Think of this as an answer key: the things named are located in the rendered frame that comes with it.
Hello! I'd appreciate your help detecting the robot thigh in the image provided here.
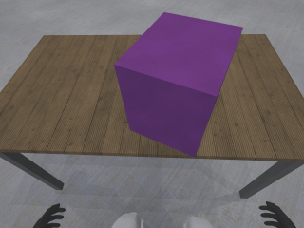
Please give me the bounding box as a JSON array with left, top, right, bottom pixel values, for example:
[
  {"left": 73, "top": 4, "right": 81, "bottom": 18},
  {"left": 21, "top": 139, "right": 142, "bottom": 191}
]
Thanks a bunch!
[
  {"left": 182, "top": 217, "right": 214, "bottom": 228},
  {"left": 111, "top": 213, "right": 144, "bottom": 228}
]

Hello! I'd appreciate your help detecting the right robot thigh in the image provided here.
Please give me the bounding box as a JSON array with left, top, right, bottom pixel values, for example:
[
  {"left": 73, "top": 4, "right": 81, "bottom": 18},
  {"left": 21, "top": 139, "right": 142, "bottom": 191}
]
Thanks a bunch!
[{"left": 182, "top": 217, "right": 214, "bottom": 228}]

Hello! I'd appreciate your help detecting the left robot thigh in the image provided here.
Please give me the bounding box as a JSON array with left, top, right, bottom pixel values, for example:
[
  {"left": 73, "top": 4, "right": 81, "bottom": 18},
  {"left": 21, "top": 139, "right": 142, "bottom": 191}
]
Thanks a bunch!
[{"left": 111, "top": 213, "right": 144, "bottom": 228}]

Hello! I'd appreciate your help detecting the carton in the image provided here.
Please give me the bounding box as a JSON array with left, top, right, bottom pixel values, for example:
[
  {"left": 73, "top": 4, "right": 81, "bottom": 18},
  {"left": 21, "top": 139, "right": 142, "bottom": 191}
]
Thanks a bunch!
[{"left": 114, "top": 12, "right": 243, "bottom": 158}]

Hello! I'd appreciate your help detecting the right robot hand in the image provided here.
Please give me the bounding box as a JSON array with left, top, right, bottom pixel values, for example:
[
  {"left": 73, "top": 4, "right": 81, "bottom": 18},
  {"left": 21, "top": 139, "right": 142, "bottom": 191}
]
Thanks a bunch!
[{"left": 258, "top": 201, "right": 296, "bottom": 228}]

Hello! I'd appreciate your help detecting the left robot hand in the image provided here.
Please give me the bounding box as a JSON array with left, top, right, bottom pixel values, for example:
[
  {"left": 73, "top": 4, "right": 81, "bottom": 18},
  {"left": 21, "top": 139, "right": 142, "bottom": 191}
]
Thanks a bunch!
[{"left": 33, "top": 203, "right": 66, "bottom": 228}]

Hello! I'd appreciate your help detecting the table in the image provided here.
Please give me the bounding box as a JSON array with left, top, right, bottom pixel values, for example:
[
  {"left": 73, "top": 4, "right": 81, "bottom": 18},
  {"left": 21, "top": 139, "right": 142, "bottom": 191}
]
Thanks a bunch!
[{"left": 0, "top": 34, "right": 304, "bottom": 199}]

